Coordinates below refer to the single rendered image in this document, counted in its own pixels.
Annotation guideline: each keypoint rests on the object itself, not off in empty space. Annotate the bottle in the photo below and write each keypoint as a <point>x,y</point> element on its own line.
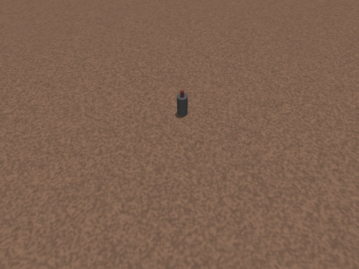
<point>182,100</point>

